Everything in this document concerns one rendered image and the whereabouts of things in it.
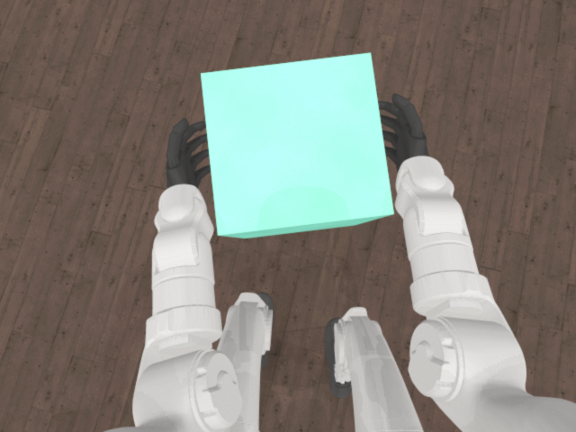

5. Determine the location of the robot left forearm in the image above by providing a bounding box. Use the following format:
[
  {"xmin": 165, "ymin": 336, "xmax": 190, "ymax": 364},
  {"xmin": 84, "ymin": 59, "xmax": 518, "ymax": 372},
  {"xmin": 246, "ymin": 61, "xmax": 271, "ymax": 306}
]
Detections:
[{"xmin": 132, "ymin": 184, "xmax": 222, "ymax": 423}]

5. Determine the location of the right robot upper arm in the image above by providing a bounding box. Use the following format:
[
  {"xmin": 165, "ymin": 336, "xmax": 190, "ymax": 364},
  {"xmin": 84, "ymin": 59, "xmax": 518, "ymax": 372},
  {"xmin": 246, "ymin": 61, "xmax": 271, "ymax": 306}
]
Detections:
[{"xmin": 408, "ymin": 316, "xmax": 576, "ymax": 432}]

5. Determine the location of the robot right forearm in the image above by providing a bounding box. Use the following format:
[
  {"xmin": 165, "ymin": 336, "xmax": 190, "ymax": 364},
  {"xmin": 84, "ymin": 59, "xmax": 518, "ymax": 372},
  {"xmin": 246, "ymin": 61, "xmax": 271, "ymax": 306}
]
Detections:
[{"xmin": 395, "ymin": 156, "xmax": 527, "ymax": 379}]

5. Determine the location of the carton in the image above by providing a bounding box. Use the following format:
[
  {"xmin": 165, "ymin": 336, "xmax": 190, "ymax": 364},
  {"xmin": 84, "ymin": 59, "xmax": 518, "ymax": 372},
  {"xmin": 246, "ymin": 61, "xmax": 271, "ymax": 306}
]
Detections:
[{"xmin": 201, "ymin": 53, "xmax": 394, "ymax": 239}]

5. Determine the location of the robot left shin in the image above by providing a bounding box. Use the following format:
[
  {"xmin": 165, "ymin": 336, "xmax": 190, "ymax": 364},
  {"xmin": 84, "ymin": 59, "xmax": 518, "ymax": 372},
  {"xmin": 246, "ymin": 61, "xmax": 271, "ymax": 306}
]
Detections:
[{"xmin": 226, "ymin": 292, "xmax": 266, "ymax": 353}]

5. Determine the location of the left robot upper arm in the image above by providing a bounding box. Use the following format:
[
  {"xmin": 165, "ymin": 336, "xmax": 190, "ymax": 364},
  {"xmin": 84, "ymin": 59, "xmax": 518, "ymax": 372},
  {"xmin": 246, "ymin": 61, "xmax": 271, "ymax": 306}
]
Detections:
[{"xmin": 104, "ymin": 348, "xmax": 243, "ymax": 432}]

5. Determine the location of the right robot hand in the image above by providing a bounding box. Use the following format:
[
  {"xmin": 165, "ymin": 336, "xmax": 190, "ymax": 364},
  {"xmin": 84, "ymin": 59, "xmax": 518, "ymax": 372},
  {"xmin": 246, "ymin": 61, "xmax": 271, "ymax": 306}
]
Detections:
[{"xmin": 378, "ymin": 94, "xmax": 429, "ymax": 172}]

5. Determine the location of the left robot foot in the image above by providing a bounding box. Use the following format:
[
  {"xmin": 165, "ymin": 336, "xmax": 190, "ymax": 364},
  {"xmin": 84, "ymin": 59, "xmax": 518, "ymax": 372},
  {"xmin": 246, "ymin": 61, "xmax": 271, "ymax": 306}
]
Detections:
[{"xmin": 257, "ymin": 292, "xmax": 274, "ymax": 370}]

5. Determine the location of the left robot hand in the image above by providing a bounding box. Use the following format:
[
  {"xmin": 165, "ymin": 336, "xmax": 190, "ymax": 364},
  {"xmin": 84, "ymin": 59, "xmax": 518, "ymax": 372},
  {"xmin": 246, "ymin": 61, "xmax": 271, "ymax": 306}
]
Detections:
[{"xmin": 166, "ymin": 118, "xmax": 211, "ymax": 188}]

